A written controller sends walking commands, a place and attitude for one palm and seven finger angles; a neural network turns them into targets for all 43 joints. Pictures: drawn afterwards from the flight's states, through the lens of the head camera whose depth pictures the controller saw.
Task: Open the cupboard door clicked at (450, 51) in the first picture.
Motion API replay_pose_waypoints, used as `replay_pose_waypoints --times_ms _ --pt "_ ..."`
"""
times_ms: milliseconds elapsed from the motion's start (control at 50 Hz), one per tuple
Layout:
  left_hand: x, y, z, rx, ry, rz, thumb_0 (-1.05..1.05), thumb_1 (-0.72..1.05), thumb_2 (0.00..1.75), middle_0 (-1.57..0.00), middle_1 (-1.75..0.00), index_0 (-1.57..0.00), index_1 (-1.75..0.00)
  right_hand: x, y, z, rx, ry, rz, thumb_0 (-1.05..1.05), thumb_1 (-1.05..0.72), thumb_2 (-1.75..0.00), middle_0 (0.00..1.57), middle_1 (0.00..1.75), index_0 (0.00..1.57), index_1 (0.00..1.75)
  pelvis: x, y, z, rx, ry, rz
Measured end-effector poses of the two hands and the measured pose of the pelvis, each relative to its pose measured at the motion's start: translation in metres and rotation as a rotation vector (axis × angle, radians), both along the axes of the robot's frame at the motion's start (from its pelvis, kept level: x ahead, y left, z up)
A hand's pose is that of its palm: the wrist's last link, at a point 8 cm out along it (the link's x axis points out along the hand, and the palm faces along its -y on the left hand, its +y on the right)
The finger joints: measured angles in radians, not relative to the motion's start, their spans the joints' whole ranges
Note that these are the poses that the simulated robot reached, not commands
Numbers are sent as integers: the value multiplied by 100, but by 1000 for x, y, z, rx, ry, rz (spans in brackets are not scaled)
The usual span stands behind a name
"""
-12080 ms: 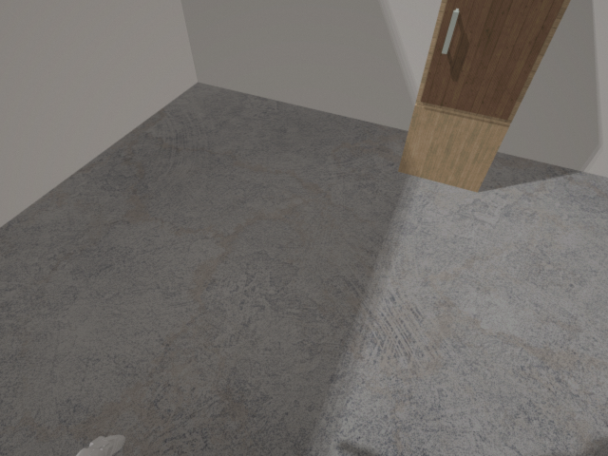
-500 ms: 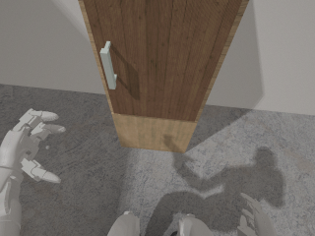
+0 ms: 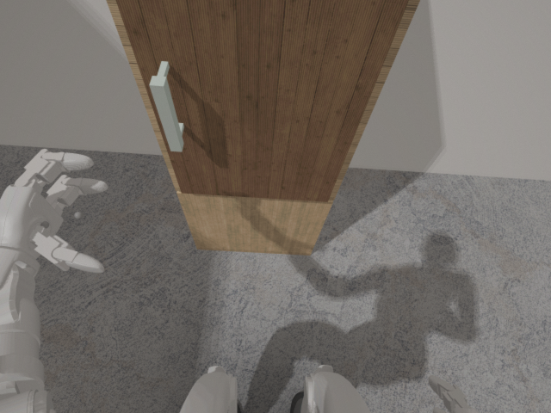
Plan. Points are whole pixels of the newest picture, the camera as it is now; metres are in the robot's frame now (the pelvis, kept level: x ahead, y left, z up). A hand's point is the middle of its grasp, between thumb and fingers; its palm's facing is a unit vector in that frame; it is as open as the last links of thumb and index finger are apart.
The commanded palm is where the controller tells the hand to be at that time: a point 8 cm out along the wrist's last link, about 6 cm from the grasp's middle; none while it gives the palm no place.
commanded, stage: move the hooked fingers beside the handle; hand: left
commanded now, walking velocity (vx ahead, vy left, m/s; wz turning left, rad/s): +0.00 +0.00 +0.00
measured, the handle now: (170, 109) +0.57 +0.19 +0.04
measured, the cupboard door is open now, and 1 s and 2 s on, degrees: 0 0 0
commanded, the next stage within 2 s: slide the fingers in behind the handle in 1.92 s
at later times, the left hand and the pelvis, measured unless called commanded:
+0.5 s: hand (108, 170) +0.44 +0.25 +0.04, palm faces -0.03 -1.00 -0.01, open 14.0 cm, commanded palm +0.43 +0.30 +0.04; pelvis -0.01 +0.01 -0.01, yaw -1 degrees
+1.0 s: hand (129, 127) +0.52 +0.24 +0.05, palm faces -0.03 -1.00 -0.02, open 14.0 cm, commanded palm +0.50 +0.28 +0.04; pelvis -0.01 +0.00 -0.02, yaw -2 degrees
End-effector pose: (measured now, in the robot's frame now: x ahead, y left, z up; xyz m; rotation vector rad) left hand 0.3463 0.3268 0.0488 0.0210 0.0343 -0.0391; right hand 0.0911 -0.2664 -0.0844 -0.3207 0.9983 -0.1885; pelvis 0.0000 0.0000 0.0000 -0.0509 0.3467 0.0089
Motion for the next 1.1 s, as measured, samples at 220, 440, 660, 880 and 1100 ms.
replay_pose_waypoints --times_ms 220,440,660,880,1100 --pt "43 -12 -3 -9 -7 -5 -1 -50 30 -30 -120 -30 -120 -6 12 -4 -4 32 -14 1 -90 -89 20 30 21 30 -4 9 -3 -6 15 -2" --pt "68 -16 1 -7 11 1 -1 -50 30 -30 -120 -30 -120 -38 16 -11 15 149 -61 1 -90 -89 20 30 21 30 -4 12 -4 -8 29 -10" --pt "107 -27 -1 -3 -23 5 -1 -50 30 -30 -120 -30 -120 -72 4 -18 -25 269 -108 1 -90 -89 20 30 21 30 -9 8 -13 -14 65 -8" --pt "139 -29 1 -1 -5 17 -1 -50 30 -30 -120 -30 -120 -98 1 -20 -23 355 -155 1 -90 -89 20 30 21 30 -8 4 -18 -18 105 -21" --pt "161 -35 -3 -10 2 1 -1 -50 30 -30 -120 -30 -120 -112 4 -22 -19 411 -178 1 -90 -89 20 30 21 30 -7 3 -23 -26 138 -26"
